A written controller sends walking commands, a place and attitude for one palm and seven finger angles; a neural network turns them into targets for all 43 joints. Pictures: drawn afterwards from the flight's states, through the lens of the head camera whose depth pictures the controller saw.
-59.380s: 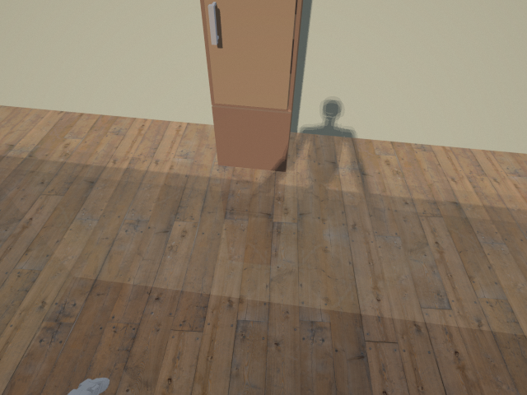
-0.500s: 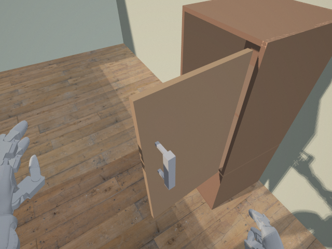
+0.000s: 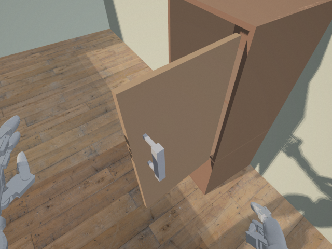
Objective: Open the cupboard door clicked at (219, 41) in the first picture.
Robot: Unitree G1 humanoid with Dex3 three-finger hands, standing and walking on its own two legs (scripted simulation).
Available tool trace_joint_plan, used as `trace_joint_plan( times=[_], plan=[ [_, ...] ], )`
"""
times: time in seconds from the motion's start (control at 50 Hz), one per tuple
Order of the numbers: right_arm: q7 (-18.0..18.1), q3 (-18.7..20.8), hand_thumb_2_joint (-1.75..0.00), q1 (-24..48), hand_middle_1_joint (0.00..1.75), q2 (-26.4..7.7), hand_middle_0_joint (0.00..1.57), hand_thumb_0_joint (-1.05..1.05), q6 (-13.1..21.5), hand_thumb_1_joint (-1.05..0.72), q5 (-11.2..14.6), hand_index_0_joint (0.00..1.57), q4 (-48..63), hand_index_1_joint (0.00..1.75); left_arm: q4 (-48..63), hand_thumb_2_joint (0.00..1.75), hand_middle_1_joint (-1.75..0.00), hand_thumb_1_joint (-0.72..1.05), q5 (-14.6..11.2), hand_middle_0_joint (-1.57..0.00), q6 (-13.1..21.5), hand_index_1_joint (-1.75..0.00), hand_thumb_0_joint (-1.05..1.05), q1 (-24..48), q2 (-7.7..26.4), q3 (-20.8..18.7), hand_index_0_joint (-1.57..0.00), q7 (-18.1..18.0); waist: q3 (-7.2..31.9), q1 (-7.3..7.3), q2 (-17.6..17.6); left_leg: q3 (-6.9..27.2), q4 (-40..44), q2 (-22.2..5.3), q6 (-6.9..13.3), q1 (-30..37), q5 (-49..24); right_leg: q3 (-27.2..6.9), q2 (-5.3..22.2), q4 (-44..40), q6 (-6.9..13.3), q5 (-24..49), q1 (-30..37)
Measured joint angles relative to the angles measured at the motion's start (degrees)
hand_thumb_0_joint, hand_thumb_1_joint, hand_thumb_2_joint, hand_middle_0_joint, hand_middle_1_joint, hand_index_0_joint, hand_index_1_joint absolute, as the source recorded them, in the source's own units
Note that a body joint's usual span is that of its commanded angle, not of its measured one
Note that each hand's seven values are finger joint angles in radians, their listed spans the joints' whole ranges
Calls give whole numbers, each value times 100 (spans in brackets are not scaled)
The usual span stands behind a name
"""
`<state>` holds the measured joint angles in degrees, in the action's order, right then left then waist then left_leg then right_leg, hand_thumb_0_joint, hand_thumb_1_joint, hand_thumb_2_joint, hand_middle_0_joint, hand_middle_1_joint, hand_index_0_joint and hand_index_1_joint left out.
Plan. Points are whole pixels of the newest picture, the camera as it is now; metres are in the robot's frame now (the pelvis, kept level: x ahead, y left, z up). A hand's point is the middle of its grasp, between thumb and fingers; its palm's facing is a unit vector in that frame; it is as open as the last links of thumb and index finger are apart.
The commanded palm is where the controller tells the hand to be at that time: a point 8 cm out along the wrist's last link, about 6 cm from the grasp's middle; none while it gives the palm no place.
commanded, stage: step back with the hand held close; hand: left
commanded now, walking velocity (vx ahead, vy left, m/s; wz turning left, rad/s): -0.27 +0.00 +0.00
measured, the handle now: (153, 158) +0.33 +0.07 +0.02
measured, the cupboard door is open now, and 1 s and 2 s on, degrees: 96 96 96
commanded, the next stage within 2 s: stop stepping back and stand still in 0.88 s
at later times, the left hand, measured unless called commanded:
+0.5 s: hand out of the picture +0.10 +0.31 +0.15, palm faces +0.44 -0.75 -0.50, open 7.4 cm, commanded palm +0.03 +0.34 +0.17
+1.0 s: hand out of the picture +0.01 +0.31 +0.18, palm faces +0.41 -0.83 -0.37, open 7.4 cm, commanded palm -0.06 +0.35 +0.17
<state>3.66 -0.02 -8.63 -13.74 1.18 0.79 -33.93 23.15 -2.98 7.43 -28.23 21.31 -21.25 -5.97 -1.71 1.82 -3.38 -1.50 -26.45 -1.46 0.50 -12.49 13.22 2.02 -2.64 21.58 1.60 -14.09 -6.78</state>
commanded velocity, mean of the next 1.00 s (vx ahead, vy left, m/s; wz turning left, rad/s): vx -0.30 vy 0.00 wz -0.02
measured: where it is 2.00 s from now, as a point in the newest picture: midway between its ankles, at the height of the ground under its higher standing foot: outside the picture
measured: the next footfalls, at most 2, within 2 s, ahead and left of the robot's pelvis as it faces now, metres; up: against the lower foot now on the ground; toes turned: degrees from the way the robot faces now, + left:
right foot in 1.16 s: -0.30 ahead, -0.07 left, +0.00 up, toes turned -5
left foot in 1.36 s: -0.18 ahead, +0.12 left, +0.00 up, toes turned +0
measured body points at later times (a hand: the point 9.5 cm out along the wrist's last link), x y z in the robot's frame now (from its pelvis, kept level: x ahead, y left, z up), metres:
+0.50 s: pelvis -0.09 +0.03 -0.02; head -0.07 +0.05 +0.43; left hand +0.07 +0.34 +0.17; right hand +0.09 -0.19 -0.09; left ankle +0.01 +0.11 -0.74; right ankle -0.03 -0.09 -0.74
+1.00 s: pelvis -0.20 +0.05 +0.00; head -0.17 +0.10 +0.44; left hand -0.02 +0.35 +0.20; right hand -0.01 -0.16 -0.07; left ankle -0.08 +0.14 -0.74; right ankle -0.30 -0.10 -0.67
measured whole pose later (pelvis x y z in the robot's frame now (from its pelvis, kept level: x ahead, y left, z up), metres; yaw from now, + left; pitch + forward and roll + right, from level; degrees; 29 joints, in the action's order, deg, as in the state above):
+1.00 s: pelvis -0.20 +0.05 +0.00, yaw +0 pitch +2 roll -5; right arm 1.5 -0.6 -8.8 -7.2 8.6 -1.1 -36.4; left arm 36.8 -3.0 11.5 -29.2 24.5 -24.6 -9.4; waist -1.0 0.6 1.6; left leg -3.2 -24.3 -4.6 2.8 -25.0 2.2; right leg -0.1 -3.6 53.9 -1.8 -28.9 -18.7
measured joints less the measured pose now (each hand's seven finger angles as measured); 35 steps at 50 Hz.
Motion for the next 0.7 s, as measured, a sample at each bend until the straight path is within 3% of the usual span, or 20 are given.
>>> trace_joint_plan(
  times=[0.1, 0.24, 0.38, 0.5, 0.58, 0.66, 0.7],
  plan=[
    [63, 105, -90, 12, 30, -12, 20, 1, -185, -91, 38, 20, 150, 30, 372, 89, -31, 89, 9, -21, -60, -30, 1, -340, 152, 103, -21, 13, -76, -97, 145, -111, -35, 50, 70, -182, -77, -97, 66, 191, -66, 26, -282],
    [102, 114, -90, -60, 30, 85, 20, 1, -219, -91, 44, 20, 265, 30, 730, 89, -31, 89, -10, -21, 75, -30, 1, -427, 517, -242, -21, -118, -103, -153, 338, -176, -192, 90, 167, -449, -196, -146, 119, 411, -151, 131, -588],
    [65, 24, -90, -197, 30, 126, 20, 1, -26, -91, 19, 20, 315, 30, 661, 89, -31, 89, 81, -21, 245, -30, 1, -435, 377, -325, -21, -206, -65, -169, 299, -174, -419, 155, 301, -790, -335, -139, 184, 704, -241, 225, -940],
    [67, -5, -90, -378, 30, 199, 20, 1, 190, -90, -22, 20, 240, 30, 601, 89, -31, 89, 237, -21, 317, -30, 1, -220, 260, -325, -21, -211, -204, -198, 247, -55, -712, 214, 362, -1112, -394, -274, 51, 1172, -232, -37, -1204],
    [12, -4, -90, -448, 30, 238, 20, 1, 263, -90, -45, 21, 78, 30, 785, 89, -31, 89, 225, -21, 421, -30, 1, -263, 212, -380, -21, -244, -206, -166, 274, -60, -1029, 221, 249, -1358, 155, -228, 79, 1203, -164, 199, -1287],
    [-55, 52, -90, -408, 30, 212, 20, 1, 232, -90, -94, 21, -202, 30, 960, 89, -31, 89, 219, -21, 531, -30, 1, -412, 89, -314, -21, -351, -48, 5, 396, 38, -2106, 298, 6, -1492, 943, -347, 149, 1150, -227, 321, -1419],
    [-31, 40, -90, -414, 30, 202, 20, 1, 208, -90, -90, 21, -246, 30, 958, 89, -31, 89, 214, -21, 519, -30, 1, -330, 88, -285, -21, -373, 58, 6, 492, 53, -1669, 251, -22, -1097, 866, -390, 197, 1123, -313, 405, -1513]
  ],
)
